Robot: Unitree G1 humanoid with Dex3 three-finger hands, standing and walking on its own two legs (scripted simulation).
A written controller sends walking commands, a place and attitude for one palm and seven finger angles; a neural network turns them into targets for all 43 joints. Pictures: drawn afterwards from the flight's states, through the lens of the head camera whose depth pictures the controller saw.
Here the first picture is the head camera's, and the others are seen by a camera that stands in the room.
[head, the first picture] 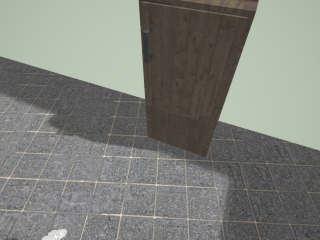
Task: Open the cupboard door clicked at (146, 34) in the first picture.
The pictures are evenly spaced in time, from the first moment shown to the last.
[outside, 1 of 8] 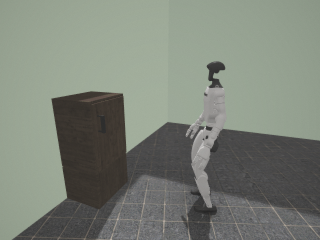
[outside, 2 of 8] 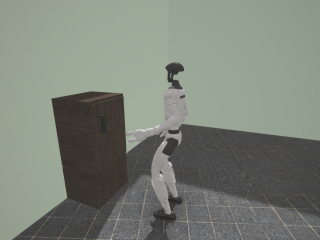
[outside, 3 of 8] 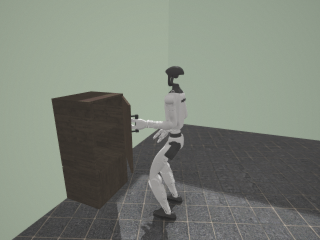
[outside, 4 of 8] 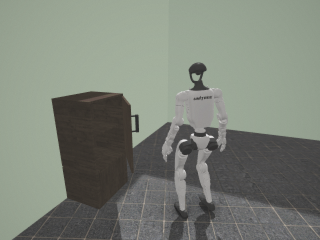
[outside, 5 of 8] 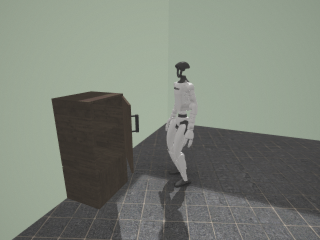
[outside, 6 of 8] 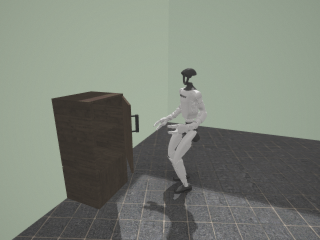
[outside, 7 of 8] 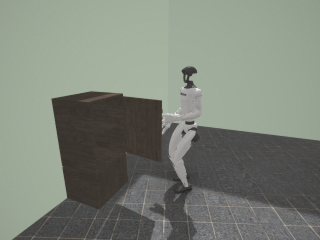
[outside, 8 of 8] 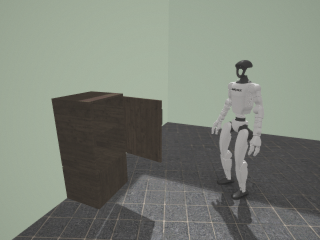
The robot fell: no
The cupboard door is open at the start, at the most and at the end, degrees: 0 82 82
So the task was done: yes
